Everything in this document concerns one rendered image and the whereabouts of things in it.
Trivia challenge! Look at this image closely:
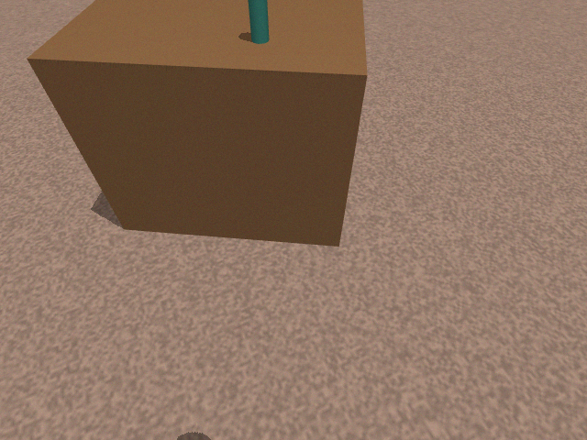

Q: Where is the bottle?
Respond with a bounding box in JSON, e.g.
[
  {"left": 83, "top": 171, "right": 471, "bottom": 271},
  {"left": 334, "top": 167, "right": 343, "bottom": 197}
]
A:
[{"left": 249, "top": 0, "right": 269, "bottom": 44}]

